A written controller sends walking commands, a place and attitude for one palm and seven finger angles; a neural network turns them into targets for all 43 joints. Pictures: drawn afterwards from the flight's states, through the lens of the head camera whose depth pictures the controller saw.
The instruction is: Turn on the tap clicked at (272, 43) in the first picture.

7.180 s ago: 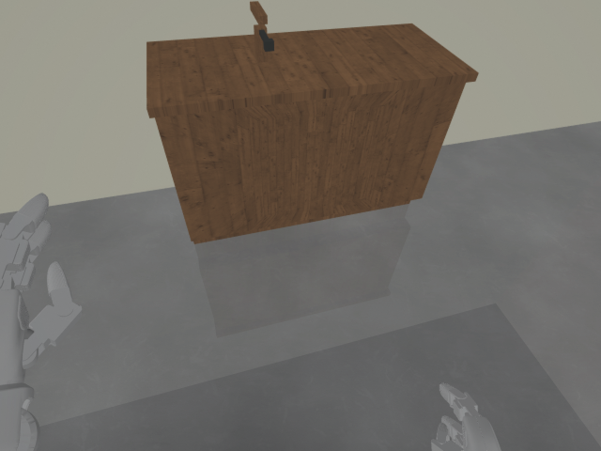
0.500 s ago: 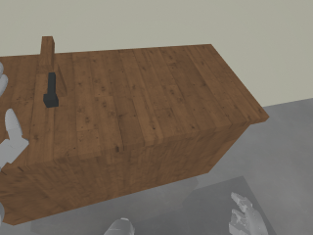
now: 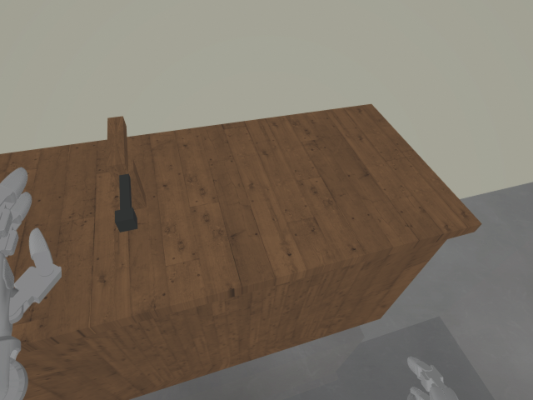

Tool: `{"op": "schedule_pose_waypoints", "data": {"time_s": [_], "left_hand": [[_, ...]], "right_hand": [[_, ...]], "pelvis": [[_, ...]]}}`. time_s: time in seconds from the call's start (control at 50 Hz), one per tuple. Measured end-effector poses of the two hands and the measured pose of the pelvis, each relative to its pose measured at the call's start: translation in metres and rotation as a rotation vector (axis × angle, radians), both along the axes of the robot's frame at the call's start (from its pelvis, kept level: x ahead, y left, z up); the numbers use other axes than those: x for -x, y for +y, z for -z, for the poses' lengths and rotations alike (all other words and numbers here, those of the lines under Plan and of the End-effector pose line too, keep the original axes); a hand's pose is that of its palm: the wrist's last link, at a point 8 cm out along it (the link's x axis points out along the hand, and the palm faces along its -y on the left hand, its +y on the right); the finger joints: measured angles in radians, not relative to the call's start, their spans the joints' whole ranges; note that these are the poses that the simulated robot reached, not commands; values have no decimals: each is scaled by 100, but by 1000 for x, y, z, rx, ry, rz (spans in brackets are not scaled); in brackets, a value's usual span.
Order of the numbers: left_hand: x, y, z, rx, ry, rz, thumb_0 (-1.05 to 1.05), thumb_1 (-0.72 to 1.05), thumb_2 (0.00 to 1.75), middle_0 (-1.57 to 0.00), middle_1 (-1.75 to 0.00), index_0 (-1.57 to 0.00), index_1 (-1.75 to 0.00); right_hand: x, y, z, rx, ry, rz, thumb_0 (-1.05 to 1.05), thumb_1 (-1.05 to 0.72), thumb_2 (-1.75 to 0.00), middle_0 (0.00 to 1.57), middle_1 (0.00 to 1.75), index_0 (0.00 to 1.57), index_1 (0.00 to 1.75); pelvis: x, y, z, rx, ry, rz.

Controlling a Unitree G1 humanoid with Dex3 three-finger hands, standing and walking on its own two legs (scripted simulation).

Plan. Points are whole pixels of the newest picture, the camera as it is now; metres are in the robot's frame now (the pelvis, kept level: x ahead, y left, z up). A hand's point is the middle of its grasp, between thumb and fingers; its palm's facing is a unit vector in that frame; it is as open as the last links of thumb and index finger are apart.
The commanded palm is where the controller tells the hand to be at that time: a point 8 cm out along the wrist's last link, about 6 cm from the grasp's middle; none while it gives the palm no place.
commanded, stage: shuffle to correct the standing spot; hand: left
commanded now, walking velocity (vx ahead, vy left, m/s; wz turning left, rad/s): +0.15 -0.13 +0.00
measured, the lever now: (126, 219) +0.37 +0.27 +0.04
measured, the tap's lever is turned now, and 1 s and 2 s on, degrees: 0 0 0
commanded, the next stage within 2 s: come to a stop and stand still in 0.20 s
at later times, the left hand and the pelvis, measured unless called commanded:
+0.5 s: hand (84, 239) +0.26 +0.25 +0.14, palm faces +0.43 -0.85 -0.29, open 7.4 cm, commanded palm +0.20 +0.28 +0.18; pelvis +0.04 +0.00 +0.00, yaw +0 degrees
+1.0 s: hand (57, 213) +0.27 +0.28 +0.17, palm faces +0.47 -0.81 -0.35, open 7.4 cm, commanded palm +0.19 +0.28 +0.18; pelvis +0.03 +0.00 +0.00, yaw -1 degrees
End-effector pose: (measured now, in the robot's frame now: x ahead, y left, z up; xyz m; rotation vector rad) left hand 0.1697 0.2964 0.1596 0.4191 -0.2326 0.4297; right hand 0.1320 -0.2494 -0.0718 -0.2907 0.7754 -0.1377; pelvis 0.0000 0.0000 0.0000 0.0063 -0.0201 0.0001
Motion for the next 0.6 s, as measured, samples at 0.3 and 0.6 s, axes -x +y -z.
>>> {"op": "schedule_pose_waypoints", "data": {"time_s": [0.3,0.6], "left_hand": [[-23,-16,-52,-261,-99,142,2,89,90,-21,-30,-21,-31],[-56,-24,-9,38,-43,121,2,89,90,-21,-30,-20,-31]], "right_hand": [[-58,53,4,-169,-121,-50,1,-90,-90,20,30,20,30],[-61,15,-12,-21,-70,-4,2,-91,-90,20,30,20,30]], "pelvis": [[-21,-1,10,13,-5,15],[-38,-2,0,12,-33,19]]}}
